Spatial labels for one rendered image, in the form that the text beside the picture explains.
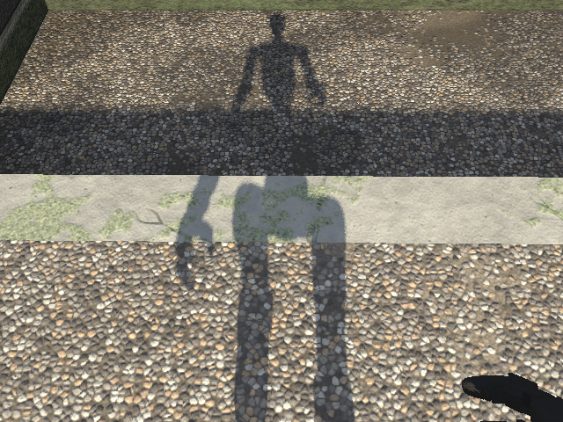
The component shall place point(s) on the robot right hand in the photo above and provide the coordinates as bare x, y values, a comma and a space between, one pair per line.
517, 393

